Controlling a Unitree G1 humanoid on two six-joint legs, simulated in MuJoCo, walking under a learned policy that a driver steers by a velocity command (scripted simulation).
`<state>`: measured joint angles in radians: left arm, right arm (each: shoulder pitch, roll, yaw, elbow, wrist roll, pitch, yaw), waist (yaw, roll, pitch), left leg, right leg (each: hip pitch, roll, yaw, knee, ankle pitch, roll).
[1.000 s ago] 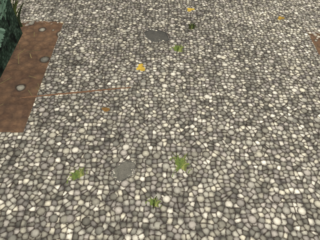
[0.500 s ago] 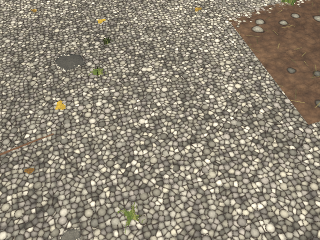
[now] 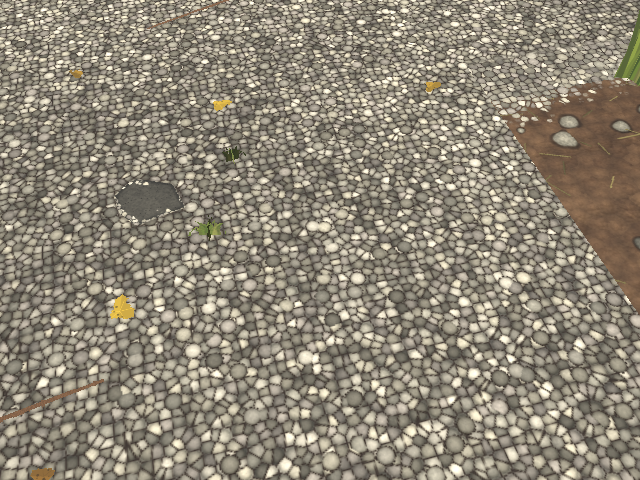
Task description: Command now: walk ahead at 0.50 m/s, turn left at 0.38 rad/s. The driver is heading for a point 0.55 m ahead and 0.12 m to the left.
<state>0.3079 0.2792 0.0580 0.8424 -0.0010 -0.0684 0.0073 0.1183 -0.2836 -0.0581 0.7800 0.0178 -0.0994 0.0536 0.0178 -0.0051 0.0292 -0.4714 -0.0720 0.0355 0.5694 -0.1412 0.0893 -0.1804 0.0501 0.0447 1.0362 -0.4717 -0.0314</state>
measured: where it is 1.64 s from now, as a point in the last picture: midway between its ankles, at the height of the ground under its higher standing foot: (297, 436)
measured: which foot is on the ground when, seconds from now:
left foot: down 0.00-0.44, up 0.46-0.86, down 0.88-1.00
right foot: up 0.00-0.40, down 0.42-0.88, up 0.90-1.00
